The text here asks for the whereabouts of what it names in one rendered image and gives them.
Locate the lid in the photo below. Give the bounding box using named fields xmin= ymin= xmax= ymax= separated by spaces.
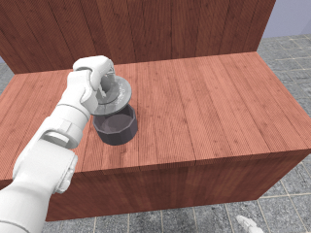
xmin=91 ymin=75 xmax=132 ymax=117

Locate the robot left forearm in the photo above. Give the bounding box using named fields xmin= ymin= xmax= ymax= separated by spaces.
xmin=13 ymin=65 xmax=101 ymax=180

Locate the right robot hand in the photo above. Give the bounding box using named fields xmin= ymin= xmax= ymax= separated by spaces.
xmin=236 ymin=215 xmax=264 ymax=233

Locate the table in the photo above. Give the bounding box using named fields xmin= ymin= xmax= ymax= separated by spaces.
xmin=0 ymin=0 xmax=311 ymax=222

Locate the pot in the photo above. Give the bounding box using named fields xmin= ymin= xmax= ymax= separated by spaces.
xmin=92 ymin=104 xmax=138 ymax=146

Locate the left robot upper arm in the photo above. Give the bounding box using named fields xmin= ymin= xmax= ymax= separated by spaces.
xmin=0 ymin=139 xmax=78 ymax=233

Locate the knob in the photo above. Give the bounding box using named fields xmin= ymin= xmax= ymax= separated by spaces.
xmin=100 ymin=76 xmax=111 ymax=93

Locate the left robot hand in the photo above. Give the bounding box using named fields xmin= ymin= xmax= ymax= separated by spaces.
xmin=73 ymin=55 xmax=116 ymax=99

